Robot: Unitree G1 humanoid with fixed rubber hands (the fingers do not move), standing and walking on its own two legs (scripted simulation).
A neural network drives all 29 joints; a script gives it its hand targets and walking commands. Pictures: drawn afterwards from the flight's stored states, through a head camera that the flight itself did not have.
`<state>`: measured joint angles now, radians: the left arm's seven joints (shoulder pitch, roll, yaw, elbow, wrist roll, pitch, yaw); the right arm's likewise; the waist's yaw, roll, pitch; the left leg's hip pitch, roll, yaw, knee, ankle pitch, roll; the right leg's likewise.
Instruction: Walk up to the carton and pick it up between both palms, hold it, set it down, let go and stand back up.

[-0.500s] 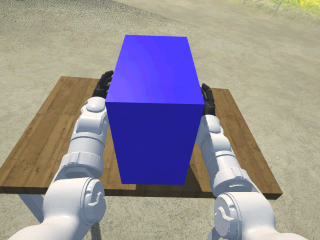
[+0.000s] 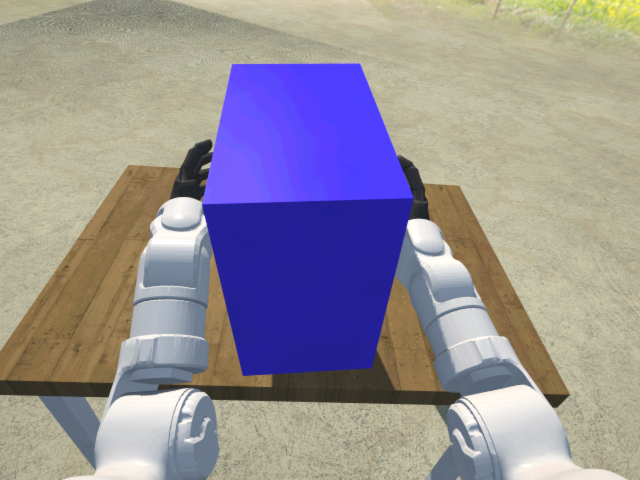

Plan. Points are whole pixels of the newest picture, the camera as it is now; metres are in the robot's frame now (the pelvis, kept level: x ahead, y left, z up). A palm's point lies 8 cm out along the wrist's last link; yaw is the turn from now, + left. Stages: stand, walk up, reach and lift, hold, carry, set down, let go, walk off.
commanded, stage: reach and lift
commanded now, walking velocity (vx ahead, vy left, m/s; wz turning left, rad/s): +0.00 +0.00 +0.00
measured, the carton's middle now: (302, 217) +0.42 -0.02 +0.15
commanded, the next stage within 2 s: hold in 1.44 s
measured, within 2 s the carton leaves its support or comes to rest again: neither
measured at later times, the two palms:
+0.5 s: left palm (172, 190) +0.37 +0.13 +0.23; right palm (409, 197) +0.36 -0.14 +0.22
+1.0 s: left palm (169, 176) +0.38 +0.13 +0.24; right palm (407, 185) +0.37 -0.14 +0.23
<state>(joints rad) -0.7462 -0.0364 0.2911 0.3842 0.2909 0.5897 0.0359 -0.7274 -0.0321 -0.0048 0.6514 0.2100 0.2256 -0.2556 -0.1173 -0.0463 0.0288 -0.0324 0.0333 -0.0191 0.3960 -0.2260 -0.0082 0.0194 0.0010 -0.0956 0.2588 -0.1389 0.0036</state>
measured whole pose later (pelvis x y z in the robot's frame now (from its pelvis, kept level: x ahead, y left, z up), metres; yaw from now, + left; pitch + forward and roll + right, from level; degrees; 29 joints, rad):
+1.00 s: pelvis +0.00 +0.00 +0.00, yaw +0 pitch -7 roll -2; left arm -0.79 -0.02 0.29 0.26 0.27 0.79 0.07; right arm -0.83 -0.10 0.08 0.60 0.34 0.46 -0.29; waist -0.10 -0.02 -0.06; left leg -0.06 0.04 -0.04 0.41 -0.24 -0.02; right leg 0.00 0.02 -0.08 0.27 -0.15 0.00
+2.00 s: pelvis -0.01 -0.02 +0.00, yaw +0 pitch -6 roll -1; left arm -0.96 0.02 0.37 0.43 0.29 0.86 0.03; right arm -1.02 -0.10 -0.01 0.74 0.33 0.60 -0.30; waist -0.07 -0.02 -0.11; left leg -0.11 0.03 -0.06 0.41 -0.20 -0.03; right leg -0.07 0.03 -0.06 0.32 -0.14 -0.02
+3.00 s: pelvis +0.00 +0.00 +0.00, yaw -1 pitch -6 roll -2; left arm -0.92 -0.02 0.37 0.36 0.29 0.89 0.06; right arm -0.99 -0.13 0.04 0.68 0.39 0.66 -0.31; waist -0.08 0.00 -0.13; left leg -0.08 0.03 -0.06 0.44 -0.25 -0.01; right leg -0.03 0.04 -0.02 0.30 -0.16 -0.01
